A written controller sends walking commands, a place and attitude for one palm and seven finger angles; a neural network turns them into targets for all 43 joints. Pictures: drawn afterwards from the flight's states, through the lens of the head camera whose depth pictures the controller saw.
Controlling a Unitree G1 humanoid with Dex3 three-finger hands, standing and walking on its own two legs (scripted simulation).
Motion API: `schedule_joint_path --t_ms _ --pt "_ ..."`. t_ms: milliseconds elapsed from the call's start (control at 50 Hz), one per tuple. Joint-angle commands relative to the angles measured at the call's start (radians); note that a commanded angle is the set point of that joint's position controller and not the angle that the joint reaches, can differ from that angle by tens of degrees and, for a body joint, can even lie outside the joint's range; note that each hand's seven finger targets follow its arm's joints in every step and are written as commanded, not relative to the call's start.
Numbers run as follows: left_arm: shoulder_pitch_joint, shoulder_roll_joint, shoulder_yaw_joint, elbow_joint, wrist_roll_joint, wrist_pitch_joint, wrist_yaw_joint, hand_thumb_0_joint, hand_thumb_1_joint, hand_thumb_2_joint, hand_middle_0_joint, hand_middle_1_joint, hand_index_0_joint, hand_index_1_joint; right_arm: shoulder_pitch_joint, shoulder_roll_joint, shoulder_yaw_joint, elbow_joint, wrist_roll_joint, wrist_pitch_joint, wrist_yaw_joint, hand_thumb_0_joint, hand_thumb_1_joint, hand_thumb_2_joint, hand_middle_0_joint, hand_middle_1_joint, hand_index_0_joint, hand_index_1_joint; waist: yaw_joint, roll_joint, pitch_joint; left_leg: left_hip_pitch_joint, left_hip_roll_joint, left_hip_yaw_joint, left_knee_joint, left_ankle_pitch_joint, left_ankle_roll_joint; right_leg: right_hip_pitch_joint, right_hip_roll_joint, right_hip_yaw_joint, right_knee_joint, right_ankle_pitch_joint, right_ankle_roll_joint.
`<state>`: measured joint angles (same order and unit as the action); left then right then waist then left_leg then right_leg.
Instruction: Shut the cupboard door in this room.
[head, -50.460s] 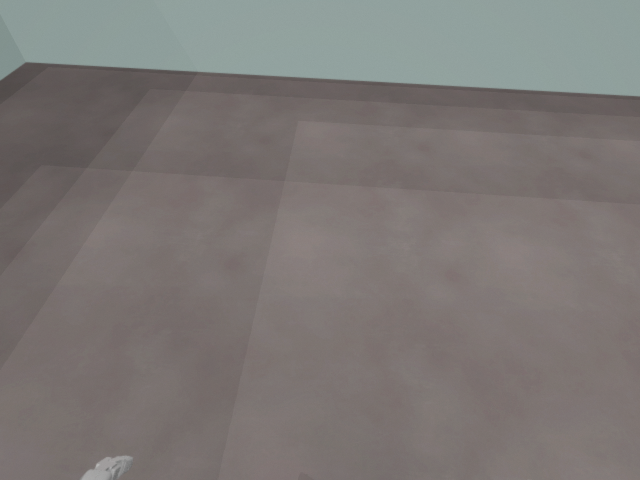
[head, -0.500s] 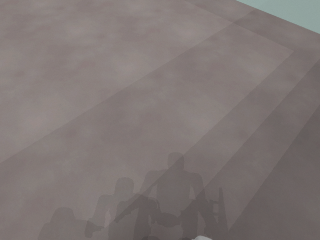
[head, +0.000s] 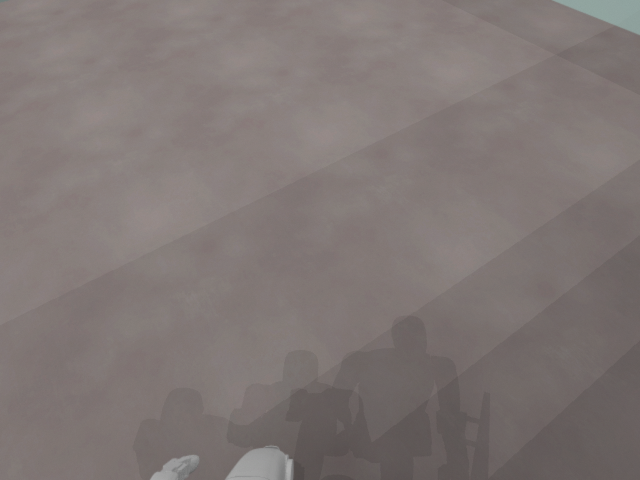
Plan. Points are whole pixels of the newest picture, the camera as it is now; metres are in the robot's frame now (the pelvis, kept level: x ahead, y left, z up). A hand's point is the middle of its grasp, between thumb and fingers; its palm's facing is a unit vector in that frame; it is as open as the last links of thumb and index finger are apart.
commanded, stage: turn or walk to find it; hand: left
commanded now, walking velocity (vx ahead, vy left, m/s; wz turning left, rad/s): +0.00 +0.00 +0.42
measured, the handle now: out of the picture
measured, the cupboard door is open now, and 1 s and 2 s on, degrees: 41 43 43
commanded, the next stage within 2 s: none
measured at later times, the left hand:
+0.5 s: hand out of the picture +0.03 +0.27 -0.17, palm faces +0.19 -0.96 -0.19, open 7.4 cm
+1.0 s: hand out of the picture -0.03 +0.24 -0.16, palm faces +0.39 -0.88 -0.26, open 7.3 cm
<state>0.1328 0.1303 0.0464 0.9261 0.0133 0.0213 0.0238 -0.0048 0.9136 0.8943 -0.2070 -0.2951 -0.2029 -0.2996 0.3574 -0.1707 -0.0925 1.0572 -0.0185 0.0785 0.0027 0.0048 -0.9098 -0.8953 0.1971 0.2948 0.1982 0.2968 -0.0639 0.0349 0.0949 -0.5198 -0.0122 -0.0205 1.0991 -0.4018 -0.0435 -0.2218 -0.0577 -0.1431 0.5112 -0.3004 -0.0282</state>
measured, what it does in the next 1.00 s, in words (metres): steps on the spot, turning left: left foot, then right foot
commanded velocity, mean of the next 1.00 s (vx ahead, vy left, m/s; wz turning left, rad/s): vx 0.00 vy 0.00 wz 0.42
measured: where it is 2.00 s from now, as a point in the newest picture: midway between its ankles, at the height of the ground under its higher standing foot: outside the picture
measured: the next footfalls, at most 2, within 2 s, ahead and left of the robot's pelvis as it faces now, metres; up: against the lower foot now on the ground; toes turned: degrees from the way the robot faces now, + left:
left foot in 0.30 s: +0.00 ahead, +0.17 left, +0.00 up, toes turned +12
right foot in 0.72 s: +0.01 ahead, -0.06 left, +0.00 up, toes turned +13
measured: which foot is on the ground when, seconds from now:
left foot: up 0.00-0.28, down 0.30-0.74, up 0.76-1.00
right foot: down 0.00-0.30, up 0.32-0.70, down 0.72-1.00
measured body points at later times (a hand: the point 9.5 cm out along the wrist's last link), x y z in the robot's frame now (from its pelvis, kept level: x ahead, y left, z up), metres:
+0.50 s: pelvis -0.03 +0.06 +0.00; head +0.02 +0.09 +0.45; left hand +0.02 +0.32 -0.16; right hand -0.05 -0.17 -0.14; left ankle -0.04 +0.16 -0.74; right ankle -0.04 -0.09 -0.67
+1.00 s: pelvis -0.04 +0.04 +0.00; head +0.02 +0.03 +0.45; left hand -0.05 +0.29 -0.14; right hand -0.06 -0.19 -0.16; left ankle -0.13 +0.16 -0.67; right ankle -0.03 -0.07 -0.74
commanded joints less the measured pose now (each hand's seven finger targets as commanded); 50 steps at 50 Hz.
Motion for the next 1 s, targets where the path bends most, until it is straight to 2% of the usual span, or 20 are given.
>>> schedule_joint_path --t_ms 0,140,220,240,260,280,300,340,400,420,540,620,660,680,700,720,740,760,820,980 --pt "0.018 0.180 0.045 -0.065 0.006 -0.031 0.011 0.000 0.900 0.900 -0.200 -0.300 -0.200 -0.300 -0.016 -0.074 -0.016 -0.086 -0.002 -0.023 0.005 0.000 -0.900 -0.900 0.200 0.300 0.200 0.300 0.047 -0.214 -0.052 -0.055 0.059 0.009 0.070 0.038 -0.033 0.045 -0.266 0.118 -0.225 0.174 -0.067" --pt "0.111 0.248 0.069 -0.033 0.016 -0.020 0.008 0.000 0.900 0.900 -0.200 -0.300 -0.200 -0.300 -0.116 -0.047 0.006 -0.108 0.007 -0.043 0.007 0.000 -0.900 -0.900 0.200 0.300 0.200 0.300 0.112 -0.315 -0.087 0.048 0.056 0.090 -0.281 -0.078 -0.029 0.134 -0.309 0.088 -0.131 0.353 -0.099" --pt "0.082 0.256 0.075 -0.038 0.008 -0.010 0.005 0.000 0.900 0.900 -0.200 -0.300 -0.200 -0.300 -0.017 -0.064 0.010 -0.077 0.009 -0.057 0.004 0.000 -0.900 -0.900 0.200 0.300 0.200 0.300 0.062 -0.271 -0.131 0.239 0.045 0.123 -0.521 0.075 -0.015 0.061 -0.301 0.021 0.001 0.308 -0.031" --pt "0.070 0.242 0.072 -0.047 0.000 -0.001 0.003 0.000 0.900 0.900 -0.200 -0.300 -0.200 -0.300 0.036 -0.087 0.004 -0.063 0.007 -0.062 0.004 0.000 -0.900 -0.900 0.200 0.300 0.200 0.300 0.031 -0.177 -0.144 0.348 0.058 0.089 -0.624 0.188 0.000 -0.037 -0.267 -0.018 0.092 0.196 0.015" --pt "0.068 0.180 0.065 -0.073 -0.008 0.011 -0.001 0.000 0.900 0.900 -0.200 -0.300 -0.200 -0.300 0.088 -0.172 -0.013 -0.060 0.001 -0.071 0.000 0.000 -0.900 -0.900 0.200 0.300 0.200 0.300 0.009 0.102 -0.133 0.400 0.248 -0.220 -0.735 0.322 0.087 -0.223 -0.134 -0.073 0.293 -0.093 0.087" --pt "0.005 0.120 0.042 -0.109 -0.007 0.018 -0.003 0.000 0.900 0.900 -0.200 -0.300 -0.200 -0.300 0.127 -0.251 -0.033 -0.056 -0.003 -0.072 -0.012 0.000 -0.900 -0.900 0.200 0.300 0.200 0.300 -0.020 0.290 -0.101 0.376 0.428 -0.466 -0.843 0.460 0.208 -0.360 -0.037 -0.014 0.497 -0.382 0.124" --pt "-0.029 0.138 0.041 -0.112 -0.001 0.021 -0.002 0.000 0.900 0.900 -0.200 -0.300 -0.200 -0.300 0.119 -0.249 -0.032 -0.051 -0.006 -0.069 -0.017 0.000 -0.900 -0.900 0.200 0.300 0.200 0.300 -0.020 0.179 -0.099 0.337 0.452 -0.436 -0.846 0.338 0.258 -0.346 -0.075 0.078 0.592 -0.337 0.095" --pt "-0.066 0.134 0.047 -0.085 0.003 0.018 -0.010 0.000 0.900 0.900 -0.200 -0.300 -0.200 -0.300 0.031 -0.186 -0.015 -0.060 -0.009 -0.076 -0.029 0.000 -0.900 -0.900 0.200 0.300 0.200 0.300 0.008 0.209 -0.046 0.234 0.331 -0.371 -0.866 0.179 0.220 -0.351 -0.073 0.115 0.639 -0.209 0.090" --pt "-0.027 0.138 0.043 -0.050 -0.001 0.016 -0.021 0.000 0.900 0.900 -0.200 -0.300 -0.200 -0.300 -0.026 -0.159 0.005 -0.067 -0.007 -0.084 -0.036 0.000 -0.900 -0.900 0.200 0.300 0.200 0.300 0.044 0.129 -0.041 0.265 0.237 -0.242 -0.828 0.293 0.179 -0.319 -0.043 0.103 0.589 -0.117 0.094" --pt "-0.025 0.133 0.040 -0.044 -0.002 0.014 -0.021 0.000 0.900 0.900 -0.200 -0.300 -0.200 -0.300 -0.019 -0.158 0.004 -0.062 -0.006 -0.085 -0.038 0.000 -0.900 -0.900 0.200 0.300 0.200 0.300 0.040 0.085 -0.058 0.294 0.235 -0.237 -0.820 0.321 0.184 -0.310 -0.035 0.100 0.551 -0.120 0.095" --pt "-0.080 0.108 0.030 -0.069 -0.007 0.012 -0.011 0.000 0.900 0.900 -0.200 -0.300 -0.200 -0.300 0.038 -0.164 -0.010 -0.055 -0.009 -0.075 -0.037 0.000 -0.900 -0.900 0.200 0.300 0.200 0.300 0.006 0.105 -0.124 0.395 0.242 -0.306 -0.782 0.415 0.213 -0.264 0.004 0.101 0.364 -0.170 0.101" --pt "-0.031 0.106 0.030 -0.065 -0.015 0.003 -0.006 0.000 0.900 0.900 -0.200 -0.300 -0.200 -0.300 0.007 -0.160 -0.014 -0.079 -0.010 -0.069 -0.031 0.000 -0.900 -0.900 0.200 0.300 0.200 0.300 0.032 0.157 -0.141 0.323 0.210 -0.327 -0.730 0.509 0.202 -0.103 0.042 0.085 0.152 -0.123 0.086" --pt "0.041 0.114 0.038 -0.042 -0.019 -0.004 -0.001 0.000 0.900 0.900 -0.200 -0.300 -0.200 -0.300 -0.010 -0.147 -0.017 -0.093 -0.004 -0.065 -0.029 0.000 -0.900 -0.900 0.200 0.300 0.200 0.300 0.068 0.135 -0.174 0.237 0.166 -0.311 -0.686 0.438 0.156 0.067 0.043 0.074 -0.054 0.041 0.077" --pt "0.078 0.145 0.045 -0.034 -0.015 -0.012 0.004 0.000 0.900 0.900 -0.200 -0.300 -0.200 -0.300 -0.009 -0.122 -0.016 -0.099 0.003 -0.065 -0.024 0.000 -0.900 -0.900 0.200 0.300 0.200 0.300 0.083 0.076 -0.193 0.150 0.124 -0.278 -0.629 0.341 0.110 0.192 -0.015 0.115 -0.161 0.107 0.064" --pt "0.112 0.217 0.061 -0.030 -0.001 -0.020 0.013 0.000 0.900 0.900 -0.200 -0.300 -0.200 -0.300 -0.003 -0.062 -0.010 -0.116 0.011 -0.066 -0.018 0.000 -0.900 -0.900 0.200 0.300 0.200 0.300 0.099 -0.143 -0.193 -0.045 0.024 -0.151 -0.460 0.099 0.046 0.327 -0.229 0.301 -0.229 0.077 0.003" --pt "0.101 0.276 0.073 -0.044 0.009 -0.018 0.016 0.000 0.900 0.900 -0.200 -0.300 -0.200 -0.300 -0.033 -0.055 -0.012 -0.145 0.008 -0.059 -0.019 0.000 -0.900 -0.900 0.200 0.300 0.200 0.300 0.110 -0.277 -0.134 -0.113 -0.052 -0.028 -0.227 -0.174 0.004 0.213 -0.445 0.458 -0.256 0.149 -0.105" --pt "0.064 0.253 0.061 -0.060 0.005 -0.013 0.017 0.000 0.900 0.900 -0.200 -0.300 -0.200 -0.300 -0.045 -0.083 -0.025 -0.146 -0.003 -0.047 -0.018 0.000 -0.900 -0.900 0.200 0.300 0.200 0.300 0.095 -0.157 -0.088 -0.073 -0.008 -0.055 -0.066 -0.171 0.007 0.060 -0.443 0.402 -0.257 0.138 -0.144" --pt "0.014 0.205 0.060 -0.073 0.003 -0.024 0.021 0.000 0.900 0.900 -0.200 -0.300 -0.200 -0.300 -0.025 -0.081 -0.025 -0.121 -0.006 -0.032 -0.012 0.000 -0.900 -0.900 0.200 0.300 0.200 0.300 0.061 -0.199 -0.056 -0.075 0.027 -0.083 0.001 -0.124 0.005 0.005 -0.379 0.355 -0.273 0.081 -0.121" --pt "-0.040 0.155 0.042 -0.073 0.000 -0.028 0.015 0.000 0.900 0.900 -0.200 -0.300 -0.200 -0.300 0.047 -0.038 -0.024 -0.072 -0.004 -0.026 -0.003 0.000 -0.900 -0.900 0.200 0.300 0.200 0.300 0.017 -0.123 -0.033 -0.070 0.043 -0.026 0.112 0.022 -0.016 0.009 -0.266 0.168 -0.225 0.188 -0.068" --pt "0.090 0.211 0.067 -0.030 0.015 -0.024 0.014 0.000 0.900 0.900 -0.200 -0.300 -0.200 -0.300 -0.066 -0.007 -0.004 -0.093 0.002 -0.036 0.002 0.000 -0.900 -0.900 0.200 0.300 0.200 0.300 0.099 -0.255 -0.059 0.016 0.065 0.079 -0.208 -0.060 -0.036 0.101 -0.296 0.087 -0.140 0.359 -0.095"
